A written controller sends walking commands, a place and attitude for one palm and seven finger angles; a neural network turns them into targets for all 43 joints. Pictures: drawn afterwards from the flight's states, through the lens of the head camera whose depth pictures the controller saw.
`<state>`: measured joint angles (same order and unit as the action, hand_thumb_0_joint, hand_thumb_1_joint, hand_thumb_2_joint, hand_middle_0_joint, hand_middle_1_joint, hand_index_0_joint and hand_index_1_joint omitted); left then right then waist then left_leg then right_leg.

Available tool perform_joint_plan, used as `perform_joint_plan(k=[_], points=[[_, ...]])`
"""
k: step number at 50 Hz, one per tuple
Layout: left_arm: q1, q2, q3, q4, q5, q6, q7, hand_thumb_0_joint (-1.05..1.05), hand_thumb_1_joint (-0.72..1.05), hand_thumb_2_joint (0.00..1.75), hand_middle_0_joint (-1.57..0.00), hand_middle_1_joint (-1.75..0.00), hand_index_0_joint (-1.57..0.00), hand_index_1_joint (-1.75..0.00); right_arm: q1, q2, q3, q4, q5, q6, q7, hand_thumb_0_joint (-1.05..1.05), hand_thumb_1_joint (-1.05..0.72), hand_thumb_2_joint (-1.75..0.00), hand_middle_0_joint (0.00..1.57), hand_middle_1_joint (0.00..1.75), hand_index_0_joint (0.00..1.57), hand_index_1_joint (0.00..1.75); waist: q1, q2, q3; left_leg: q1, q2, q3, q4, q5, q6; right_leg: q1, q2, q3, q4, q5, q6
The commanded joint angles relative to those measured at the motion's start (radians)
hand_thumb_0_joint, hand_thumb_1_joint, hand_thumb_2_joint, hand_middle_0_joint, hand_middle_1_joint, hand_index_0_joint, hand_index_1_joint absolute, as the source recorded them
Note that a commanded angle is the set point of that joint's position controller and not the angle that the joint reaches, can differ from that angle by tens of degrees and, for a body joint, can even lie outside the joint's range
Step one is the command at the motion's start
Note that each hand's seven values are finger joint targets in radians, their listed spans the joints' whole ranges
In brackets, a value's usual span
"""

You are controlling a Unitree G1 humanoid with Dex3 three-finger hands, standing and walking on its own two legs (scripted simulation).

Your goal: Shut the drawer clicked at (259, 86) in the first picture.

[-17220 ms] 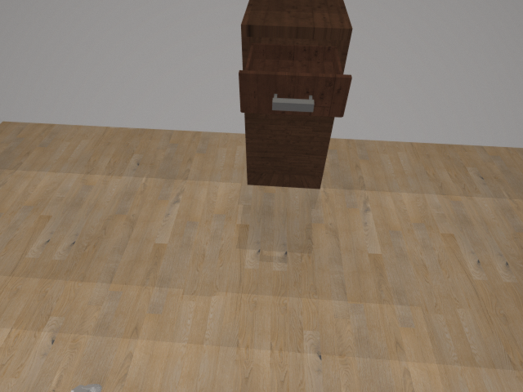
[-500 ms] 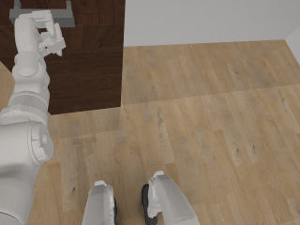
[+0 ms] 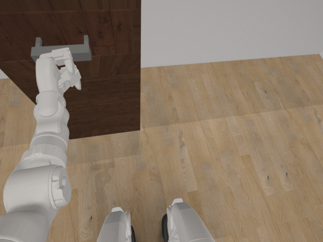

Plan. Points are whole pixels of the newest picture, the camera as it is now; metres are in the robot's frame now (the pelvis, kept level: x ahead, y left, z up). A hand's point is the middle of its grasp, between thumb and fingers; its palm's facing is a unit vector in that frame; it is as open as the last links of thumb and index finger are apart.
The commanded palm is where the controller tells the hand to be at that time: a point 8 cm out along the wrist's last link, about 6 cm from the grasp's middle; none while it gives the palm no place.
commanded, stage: draw the hand back to the body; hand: left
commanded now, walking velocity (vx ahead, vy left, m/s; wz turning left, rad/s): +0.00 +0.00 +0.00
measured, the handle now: (62, 47) +0.60 +0.20 +0.04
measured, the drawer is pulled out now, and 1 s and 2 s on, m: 0.00 0.00 0.00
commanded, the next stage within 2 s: step back with the hand held close in 1.38 s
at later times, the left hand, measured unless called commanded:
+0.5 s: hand (43, 102) +0.38 +0.18 +0.13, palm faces +0.09 -1.00 -0.04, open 3.3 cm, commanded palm +0.34 +0.23 +0.15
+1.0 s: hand out of the picture +0.26 +0.22 +0.22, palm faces +0.34 -0.88 -0.32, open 3.3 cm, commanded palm +0.21 +0.26 +0.24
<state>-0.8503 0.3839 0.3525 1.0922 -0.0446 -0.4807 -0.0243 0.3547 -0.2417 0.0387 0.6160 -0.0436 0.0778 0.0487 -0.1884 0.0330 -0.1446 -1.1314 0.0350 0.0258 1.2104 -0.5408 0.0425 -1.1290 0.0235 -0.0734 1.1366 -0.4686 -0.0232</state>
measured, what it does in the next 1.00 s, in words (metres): rises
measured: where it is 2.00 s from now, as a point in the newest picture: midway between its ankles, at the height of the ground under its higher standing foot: outside the picture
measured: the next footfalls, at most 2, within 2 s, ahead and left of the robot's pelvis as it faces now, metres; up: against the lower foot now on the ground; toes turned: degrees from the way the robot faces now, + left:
none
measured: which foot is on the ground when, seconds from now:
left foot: down 0.00-1.00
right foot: down 0.00-1.00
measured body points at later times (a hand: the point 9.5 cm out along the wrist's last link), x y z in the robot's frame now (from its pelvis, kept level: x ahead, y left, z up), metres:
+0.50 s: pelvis +0.04 -0.01 +0.06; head +0.10 -0.01 +0.51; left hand +0.37 +0.23 +0.14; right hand +0.18 -0.25 -0.04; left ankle +0.01 +0.09 -0.64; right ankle +0.03 -0.11 -0.64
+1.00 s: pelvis +0.05 -0.01 +0.10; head +0.03 -0.04 +0.55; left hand +0.24 +0.26 +0.24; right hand +0.25 -0.22 +0.02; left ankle +0.01 +0.09 -0.64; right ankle +0.03 -0.11 -0.64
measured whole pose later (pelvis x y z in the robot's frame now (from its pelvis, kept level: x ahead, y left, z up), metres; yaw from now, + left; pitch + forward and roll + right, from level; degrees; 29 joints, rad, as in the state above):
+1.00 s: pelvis +0.05 -0.01 +0.10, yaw +3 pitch -3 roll +0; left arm 0.34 0.30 0.18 -0.23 -0.08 -0.04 0.09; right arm 0.19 -0.22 0.05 0.58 0.02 -0.03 -0.07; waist 0.04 0.07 -0.01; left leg -0.10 0.00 0.02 0.45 -0.30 0.02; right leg -0.12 0.02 -0.06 0.44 -0.27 -0.03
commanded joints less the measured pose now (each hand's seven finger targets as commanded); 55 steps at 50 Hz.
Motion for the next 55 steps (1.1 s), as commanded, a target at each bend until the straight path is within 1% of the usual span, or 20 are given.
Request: perform_joint_plan(k=[1, 2, 4, 7, 10, 12, 14, 18, 23, 25, 26, 27, 28, 32, 37, 39, 42, 46, 53, 55], points=[[-0.335, 0.173, 0.007, -0.282, -0.018, -0.078, -0.005, 0.00, 0.90, 0.90, -1.40, -1.60, -1.40, -1.60, 0.161, -0.184, -0.078, -0.061, 0.002, 0.002, -0.008, 0.00, -0.90, -0.90, 0.20, 0.30, 0.20, 0.30, 0.025, 0.114, -0.531, 0.407, -0.013, -0.074, -0.143, 0.487, -0.024, 0.307, 0.018, 0.045, -0.117, 0.365, -0.004], [-0.279, 0.157, -0.006, -0.372, -0.030, -0.081, -0.009, 0.00, 0.90, 0.90, -1.40, -1.60, -1.40, -1.60, 0.149, -0.180, -0.083, -0.082, 0.008, 0.005, -0.005, 0.00, -0.90, -0.90, 0.20, 0.30, 0.20, 0.30, 0.048, 0.140, -0.610, 0.476, -0.014, -0.070, -0.155, 0.553, -0.028, 0.356, 0.019, 0.048, -0.126, 0.413, -0.006], [-0.125, 0.156, -0.004, -0.462, -0.056, -0.055, -0.014, 0.00, 0.90, 0.90, -1.40, -1.60, -1.40, -1.60, 0.139, -0.176, -0.088, -0.107, 0.023, 0.009, -0.006, 0.00, -0.90, -0.90, 0.20, 0.30, 0.20, 0.30, 0.075, 0.128, -0.636, 0.535, -0.011, -0.064, -0.184, 0.642, -0.032, 0.435, 0.022, 0.046, -0.148, 0.486, -0.005], [0.025, 0.124, -0.028, -0.611, -0.091, 0.003, -0.019, 0.00, 0.90, 0.90, -1.40, -1.60, -1.40, -1.60, 0.115, -0.165, -0.090, -0.130, 0.048, 0.010, -0.012, 0.00, -0.90, -0.90, 0.20, 0.30, 0.20, 0.30, 0.092, 0.054, -0.569, 0.540, -0.008, -0.052, -0.244, 0.671, -0.023, 0.545, 0.023, 0.044, -0.206, 0.554, 0.004], [0.125, 0.077, -0.069, -0.739, -0.113, 0.040, -0.015, 0.00, 0.90, 0.90, -1.40, -1.60, -1.40, -1.60, 0.082, -0.152, -0.088, -0.145, 0.066, -0.006, -0.028, 0.00, -0.90, -0.90, 0.20, 0.30, 0.20, 0.30, 0.096, 0.064, -0.489, 0.570, -0.009, -0.039, -0.295, 0.660, -0.021, 0.591, 0.021, 0.045, -0.252, 0.572, 0.007], [0.188, 0.054, -0.080, -0.799, -0.128, 0.048, -0.008, 0.00, 0.90, 0.90, -1.40, -1.60, -1.40, -1.60, 0.065, -0.148, -0.088, -0.143, 0.069, -0.021, -0.037, 0.00, -0.90, -0.90, 0.20, 0.30, 0.20, 0.30, 0.099, 0.026, -0.446, 0.579, -0.011, -0.034, -0.321, 0.635, -0.019, 0.626, 0.020, 0.045, -0.279, 0.572, 0.011], [0.255, 0.035, -0.106, -0.852, -0.127, 0.052, -0.012, 0.00, 0.90, 0.90, -1.40, -1.60, -1.40, -1.60, 0.046, -0.145, -0.088, -0.147, 0.073, -0.038, -0.044, 0.00, -0.90, -0.90, 0.20, 0.30, 0.20, 0.30, 0.104, 0.075, -0.411, 0.623, -0.011, -0.030, -0.340, 0.663, -0.021, 0.629, 0.015, 0.046, -0.295, 0.579, 0.007], [0.390, -0.026, -0.162, -0.884, -0.142, 0.087, -0.042, 0.00, 0.90, 0.90, -1.40, -1.60, -1.40, -1.60, 0.002, -0.140, -0.082, -0.156, 0.081, -0.062, -0.049, 0.00, -0.90, -0.90, 0.20, 0.30, 0.20, 0.30, 0.110, 0.048, -0.313, 0.662, -0.010, -0.039, -0.392, 0.645, -0.026, 0.643, 0.010, 0.028, -0.341, 0.544, 0.007], [0.500, 0.008, -0.124, -0.995, -0.170, 0.139, -0.068, 0.00, 0.90, 0.90, -1.40, -1.60, -1.40, -1.60, -0.075, -0.139, -0.076, -0.191, 0.091, -0.094, -0.066, 0.00, -0.90, -0.90, 0.20, 0.30, 0.20, 0.30, 0.141, 0.000, -0.264, 0.671, -0.022, -0.032, -0.452, 0.550, -0.022, 0.737, -0.001, 0.027, -0.392, 0.528, 0.003], [0.544, 0.018, -0.114, -1.053, -0.182, 0.154, -0.079, 0.00, 0.90, 0.90, -1.40, -1.60, -1.40, -1.60, -0.102, -0.132, -0.067, -0.208, 0.092, -0.108, -0.070, 0.00, -0.90, -0.90, 0.20, 0.30, 0.20, 0.30, 0.152, 0.024, -0.251, 0.689, -0.028, -0.031, -0.474, 0.538, -0.018, 0.768, -0.004, 0.031, -0.409, 0.531, 0.002], [0.590, 0.136, -0.139, -1.119, -0.063, 0.210, 0.000, 0.00, 0.90, 0.90, -1.40, -1.60, -1.40, -1.60, -0.162, -0.121, -0.076, -0.226, 0.094, -0.085, -0.088, 0.00, -0.90, -0.90, 0.20, 0.30, 0.20, 0.30, 0.190, 0.021, -0.292, 0.751, -0.028, -0.019, -0.527, 0.530, -0.014, 0.856, -0.034, 0.078, -0.462, 0.505, -0.007], [0.620, 0.067, -0.177, -1.165, -0.060, 0.246, 0.038, 0.00, 0.90, 0.90, -1.40, -1.60, -1.40, -1.60, -0.177, -0.106, -0.064, -0.251, 0.093, -0.082, -0.099, 0.00, -0.90, -0.90, 0.20, 0.30, 0.20, 0.30, 0.171, 0.003, -0.231, 0.760, -0.027, -0.018, -0.558, 0.499, -0.013, 0.860, -0.039, 0.069, -0.493, 0.489, -0.004], [0.643, 0.051, -0.201, -1.185, -0.047, 0.275, 0.065, 0.00, 0.90, 0.90, -1.40, -1.60, -1.40, -1.60, -0.194, -0.107, -0.058, -0.249, 0.093, -0.082, -0.107, 0.00, -0.90, -0.90, 0.20, 0.30, 0.20, 0.30, 0.174, 0.026, -0.184, 0.778, -0.024, -0.020, -0.584, 0.487, -0.013, 0.862, -0.042, 0.065, -0.514, 0.470, -0.006], [0.709, 0.067, -0.181, -1.247, -0.033, 0.345, 0.118, 0.00, 0.90, 0.90, -1.40, -1.60, -1.40, -1.60, -0.235, -0.104, -0.039, -0.237, 0.086, -0.084, -0.131, 0.00, -0.90, -0.90, 0.20, 0.30, 0.20, 0.30, 0.181, -0.028, -0.089, 0.851, -0.023, -0.021, -0.662, 0.463, -0.006, 0.911, -0.038, 0.060, -0.597, 0.451, -0.002], [0.781, 0.054, -0.178, -1.332, -0.026, 0.374, 0.133, 0.00, 0.90, 0.90, -1.40, -1.60, -1.40, -1.60, -0.269, -0.096, -0.023, -0.217, 0.077, -0.112, -0.140, 0.00, -0.90, -0.90, 0.20, 0.30, 0.20, 0.30, 0.197, 0.017, -0.018, 0.954, -0.025, -0.028, -0.749, 0.457, -0.008, 0.960, -0.034, 0.054, -0.682, 0.413, -0.006], [0.832, 0.066, -0.161, -1.353, -0.028, 0.381, 0.131, 0.00, 0.90, 0.90, -1.40, -1.60, -1.40, -1.60, -0.275, -0.099, -0.021, -0.208, 0.071, -0.123, -0.139, 0.00, -0.90, -0.90, 0.20, 0.30, 0.20, 0.30, 0.204, -0.020, 0.010, 0.968, -0.026, -0.033, -0.771, 0.467, -0.007, 0.984, -0.030, 0.052, -0.710, 0.417, -0.005], [0.911, 0.071, -0.135, -1.446, -0.029, 0.379, 0.131, 0.00, 0.90, 0.90, -1.40, -1.60, -1.40, -1.60, -0.283, -0.092, -0.022, -0.205, 0.064, -0.141, -0.132, 0.00, -0.90, -0.90, 0.20, 0.30, 0.20, 0.30, 0.214, 0.023, 0.001, 1.018, -0.026, -0.026, -0.792, 0.522, -0.007, 1.031, -0.035, 0.054, -0.731, 0.475, -0.006], [1.030, 0.087, -0.085, -1.519, -0.033, 0.376, 0.130, 0.00, 0.90, 0.90, -1.40, -1.60, -1.40, -1.60, -0.289, -0.087, -0.026, -0.197, 0.057, -0.158, -0.122, 0.00, -0.90, -0.90, 0.20, 0.30, 0.20, 0.30, 0.223, -0.001, 0.036, 1.023, -0.023, -0.021, -0.812, 0.550, -0.010, 1.059, -0.036, 0.051, -0.754, 0.504, -0.003], [1.185, 0.114, -0.015, -1.699, -0.033, 0.347, 0.137, 0.00, 0.90, 0.90, -1.40, -1.60, -1.40, -1.60, -0.289, -0.083, -0.039, -0.194, 0.052, -0.202, -0.111, 0.00, -0.90, -0.90, 0.20, 0.30, 0.20, 0.30, 0.236, 0.029, 0.044, 1.038, -0.020, -0.024, -0.818, 0.564, -0.011, 1.073, -0.038, 0.051, -0.763, 0.502, -0.002], [1.237, 0.113, 0.000, -1.712, -0.036, 0.343, 0.137, 0.00, 0.90, 0.90, -1.40, -1.60, -1.40, -1.60, -0.291, -0.081, -0.039, -0.192, 0.053, -0.214, -0.109, 0.00, -0.90, -0.90, 0.20, 0.30, 0.20, 0.30, 0.238, 0.021, 0.080, 1.025, -0.019, -0.026, -0.820, 0.539, -0.011, 1.058, -0.036, 0.052, -0.773, 0.478, -0.002]])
